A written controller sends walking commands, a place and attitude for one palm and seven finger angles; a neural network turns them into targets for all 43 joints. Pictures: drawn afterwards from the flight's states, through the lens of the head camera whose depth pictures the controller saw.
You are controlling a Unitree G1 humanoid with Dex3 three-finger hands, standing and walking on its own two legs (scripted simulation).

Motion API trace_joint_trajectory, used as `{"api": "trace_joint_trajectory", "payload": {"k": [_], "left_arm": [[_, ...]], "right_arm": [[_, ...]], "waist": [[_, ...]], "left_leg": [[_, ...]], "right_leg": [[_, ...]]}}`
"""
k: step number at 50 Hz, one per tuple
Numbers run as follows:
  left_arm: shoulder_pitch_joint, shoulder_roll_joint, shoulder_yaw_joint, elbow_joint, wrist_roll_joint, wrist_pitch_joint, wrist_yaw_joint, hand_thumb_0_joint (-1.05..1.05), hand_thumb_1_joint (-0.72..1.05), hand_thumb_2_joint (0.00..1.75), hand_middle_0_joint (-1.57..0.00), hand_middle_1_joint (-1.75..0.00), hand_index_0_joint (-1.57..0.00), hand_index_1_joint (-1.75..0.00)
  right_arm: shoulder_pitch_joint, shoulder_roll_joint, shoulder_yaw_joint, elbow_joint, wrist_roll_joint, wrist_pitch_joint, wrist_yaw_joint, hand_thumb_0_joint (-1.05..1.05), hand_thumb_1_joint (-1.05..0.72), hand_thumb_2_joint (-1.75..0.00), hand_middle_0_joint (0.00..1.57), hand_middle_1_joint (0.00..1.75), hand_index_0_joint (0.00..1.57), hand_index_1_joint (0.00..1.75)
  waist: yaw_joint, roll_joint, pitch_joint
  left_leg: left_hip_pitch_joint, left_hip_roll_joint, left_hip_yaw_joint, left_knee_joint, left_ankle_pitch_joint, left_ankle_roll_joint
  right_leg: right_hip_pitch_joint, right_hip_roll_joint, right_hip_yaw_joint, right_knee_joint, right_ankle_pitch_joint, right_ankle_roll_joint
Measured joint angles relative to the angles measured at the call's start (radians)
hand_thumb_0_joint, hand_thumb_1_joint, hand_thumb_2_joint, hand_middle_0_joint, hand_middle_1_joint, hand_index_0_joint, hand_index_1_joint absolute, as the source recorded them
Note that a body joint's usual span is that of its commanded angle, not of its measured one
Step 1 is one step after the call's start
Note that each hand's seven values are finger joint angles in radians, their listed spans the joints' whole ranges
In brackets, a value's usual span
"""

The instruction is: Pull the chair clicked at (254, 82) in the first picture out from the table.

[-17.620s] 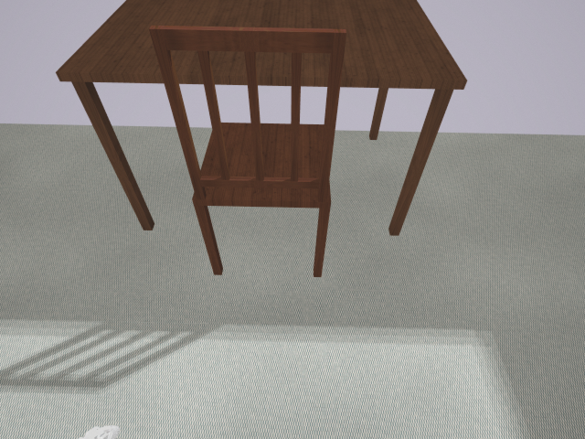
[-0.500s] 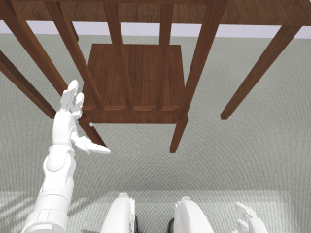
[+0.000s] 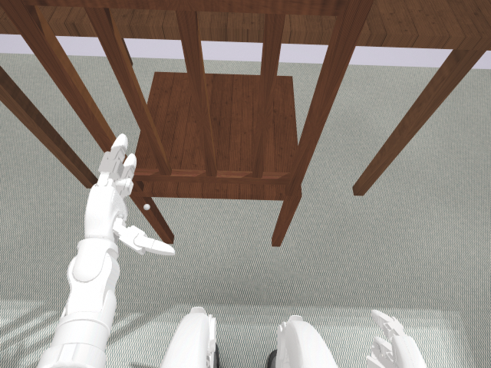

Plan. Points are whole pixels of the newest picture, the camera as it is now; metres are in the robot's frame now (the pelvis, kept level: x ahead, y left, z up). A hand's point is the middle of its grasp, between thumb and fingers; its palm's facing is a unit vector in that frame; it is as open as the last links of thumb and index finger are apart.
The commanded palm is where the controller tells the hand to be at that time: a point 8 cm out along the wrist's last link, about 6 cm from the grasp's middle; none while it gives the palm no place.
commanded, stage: push the fingers through the gap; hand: left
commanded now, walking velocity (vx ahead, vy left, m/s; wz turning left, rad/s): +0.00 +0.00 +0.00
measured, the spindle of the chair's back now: (203, 117) +0.51 +0.09 +0.06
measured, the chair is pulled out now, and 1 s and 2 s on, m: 0.00 0.00 0.00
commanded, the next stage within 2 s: hook a spindle and tug to test in 1.54 s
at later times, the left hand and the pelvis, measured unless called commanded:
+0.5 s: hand (156, 174) +0.42 +0.16 +0.02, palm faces -0.01 -1.00 -0.05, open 16.9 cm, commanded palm +0.40 +0.21 +0.02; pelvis +0.00 +0.00 +0.00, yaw -1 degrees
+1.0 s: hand (161, 149) +0.47 +0.16 +0.02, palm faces +0.01 -1.00 -0.05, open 16.9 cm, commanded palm +0.45 +0.21 +0.02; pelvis +0.00 +0.01 -0.01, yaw -1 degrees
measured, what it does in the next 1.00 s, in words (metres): stands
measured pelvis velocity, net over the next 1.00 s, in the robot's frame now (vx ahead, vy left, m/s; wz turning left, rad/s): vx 0.00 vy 0.01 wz -0.03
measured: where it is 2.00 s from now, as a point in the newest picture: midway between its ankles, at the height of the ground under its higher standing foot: outside the picture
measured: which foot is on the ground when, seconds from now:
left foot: down 0.00-1.00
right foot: down 0.00-1.00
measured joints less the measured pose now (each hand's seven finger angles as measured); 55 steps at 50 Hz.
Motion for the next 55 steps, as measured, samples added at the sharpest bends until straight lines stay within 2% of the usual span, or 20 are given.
{"api": "trace_joint_trajectory", "payload": {"k": [8,17,28,55], "left_arm": [[-0.099,0.002,0.001,0.060,0.025,0.002,0.021,-0.01,-0.50,0.30,-0.06,-0.08,-0.06,-0.08],[-0.201,0.035,0.044,0.153,0.035,0.030,0.030,-0.01,-0.50,0.30,-0.06,-0.08,-0.06,-0.08],[-0.270,0.045,0.066,0.238,0.048,0.011,0.038,-0.01,-0.50,0.30,-0.06,-0.08,-0.06,-0.07],[-0.512,0.125,0.149,0.480,0.094,-0.017,0.041,-0.01,-0.50,0.30,-0.06,-0.08,-0.06,-0.08]], "right_arm": [[-0.014,0.001,0.003,0.013,-0.007,-0.004,-0.006,0.01,-0.91,-0.90,0.20,0.30,0.20,0.30],[0.014,0.005,0.010,0.016,-0.008,0.022,0.000,0.01,-0.91,-0.90,0.20,0.30,0.20,0.30],[0.059,0.000,0.002,0.043,-0.014,0.045,0.008,0.01,-0.91,-0.90,0.20,0.30,0.20,0.30],[0.070,0.001,0.012,0.045,-0.034,0.100,0.027,0.00,-0.91,-0.90,0.20,0.30,0.20,0.30]], "waist": [[-0.008,0.000,0.003],[-0.031,0.001,0.005],[-0.047,0.004,0.001],[-0.089,0.006,0.002]], "left_leg": [[-0.029,-0.001,-0.006,0.024,-0.002,0.001],[-0.044,0.005,0.000,0.023,0.000,0.004],[-0.048,0.006,0.009,0.015,0.000,0.008],[-0.120,0.016,0.005,0.052,-0.007,0.012]], "right_leg": [[-0.025,-0.001,-0.005,0.020,-0.002,0.000],[-0.043,0.004,0.002,0.017,0.006,0.002],[-0.050,0.006,0.011,0.008,0.010,0.008],[-0.120,0.015,0.010,0.035,0.010,0.009]]}}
